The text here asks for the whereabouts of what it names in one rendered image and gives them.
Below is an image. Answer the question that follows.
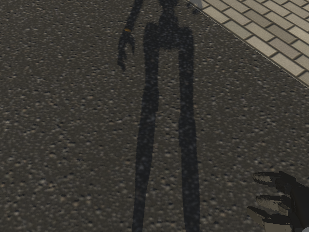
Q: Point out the robot right hand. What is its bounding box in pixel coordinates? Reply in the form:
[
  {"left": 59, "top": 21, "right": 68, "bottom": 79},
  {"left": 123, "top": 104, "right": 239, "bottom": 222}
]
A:
[{"left": 246, "top": 171, "right": 309, "bottom": 232}]

